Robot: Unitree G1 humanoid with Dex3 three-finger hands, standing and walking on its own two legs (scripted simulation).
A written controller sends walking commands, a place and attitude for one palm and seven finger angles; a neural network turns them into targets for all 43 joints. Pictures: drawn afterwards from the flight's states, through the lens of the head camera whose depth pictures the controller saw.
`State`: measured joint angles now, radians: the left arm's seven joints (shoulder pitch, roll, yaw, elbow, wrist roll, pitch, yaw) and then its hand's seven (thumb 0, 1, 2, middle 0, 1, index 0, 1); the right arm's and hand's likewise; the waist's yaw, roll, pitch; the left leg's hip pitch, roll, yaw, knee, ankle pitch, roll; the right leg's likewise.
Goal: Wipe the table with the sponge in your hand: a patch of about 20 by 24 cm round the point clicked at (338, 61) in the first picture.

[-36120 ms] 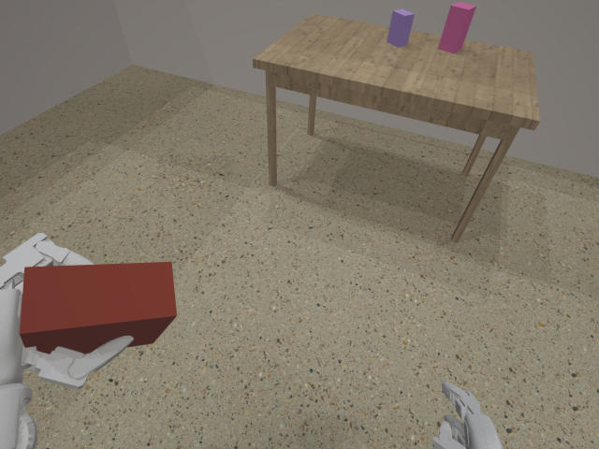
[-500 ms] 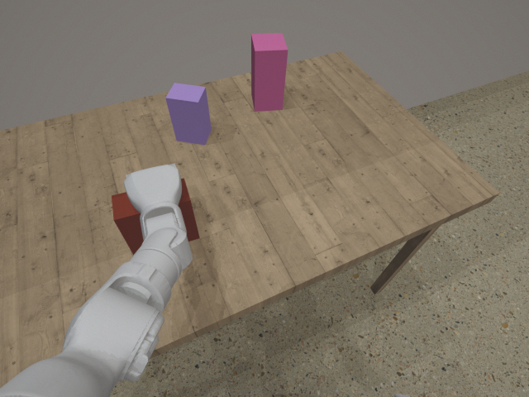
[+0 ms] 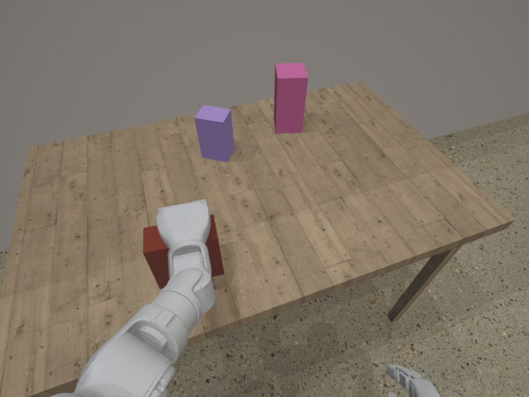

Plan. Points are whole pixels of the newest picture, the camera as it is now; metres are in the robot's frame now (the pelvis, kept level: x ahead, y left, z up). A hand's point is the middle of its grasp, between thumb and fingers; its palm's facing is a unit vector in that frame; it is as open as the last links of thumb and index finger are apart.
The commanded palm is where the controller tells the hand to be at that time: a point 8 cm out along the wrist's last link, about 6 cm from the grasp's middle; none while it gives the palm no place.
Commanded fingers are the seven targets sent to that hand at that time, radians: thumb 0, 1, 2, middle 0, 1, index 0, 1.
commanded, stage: wipe back along the third lane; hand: left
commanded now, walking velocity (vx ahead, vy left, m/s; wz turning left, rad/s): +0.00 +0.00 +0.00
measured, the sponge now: (187, 258) +0.37 +0.18 -0.05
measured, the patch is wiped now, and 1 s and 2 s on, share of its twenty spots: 1.00 1.00 1.00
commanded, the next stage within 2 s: slide back across to the middle lane in 0.82 s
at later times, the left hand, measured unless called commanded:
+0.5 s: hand (199, 264) +0.33 +0.14 -0.01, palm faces -0.05 +0.00 -1.00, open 9.8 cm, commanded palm +0.28 +0.12 +0.02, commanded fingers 0.00 0.10 1.30 -1.20 -1.60 -1.20 -1.60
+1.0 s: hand (200, 269) +0.32 +0.14 -0.01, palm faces -0.06 -0.03 -1.00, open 9.7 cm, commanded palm +0.28 +0.13 +0.03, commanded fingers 0.00 0.10 1.30 -1.20 -1.60 -1.20 -1.60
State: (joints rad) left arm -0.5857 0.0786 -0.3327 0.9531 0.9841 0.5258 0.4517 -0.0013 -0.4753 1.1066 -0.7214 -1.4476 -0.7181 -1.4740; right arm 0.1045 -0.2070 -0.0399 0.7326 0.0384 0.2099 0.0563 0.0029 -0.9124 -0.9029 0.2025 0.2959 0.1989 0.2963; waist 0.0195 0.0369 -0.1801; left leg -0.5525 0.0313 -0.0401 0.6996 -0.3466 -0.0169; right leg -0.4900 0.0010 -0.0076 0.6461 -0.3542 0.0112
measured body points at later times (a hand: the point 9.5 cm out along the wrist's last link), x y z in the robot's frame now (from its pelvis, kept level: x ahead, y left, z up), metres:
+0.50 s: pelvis -0.02 -0.01 +0.00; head -0.02 -0.03 +0.45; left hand +0.33 +0.14 +0.05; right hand +0.13 -0.25 -0.12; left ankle -0.01 +0.13 -0.72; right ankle -0.03 -0.13 -0.72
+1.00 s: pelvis -0.02 -0.02 +0.00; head -0.02 -0.04 +0.45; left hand +0.32 +0.14 +0.04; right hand +0.16 -0.25 -0.12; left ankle -0.01 +0.13 -0.72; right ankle -0.03 -0.13 -0.72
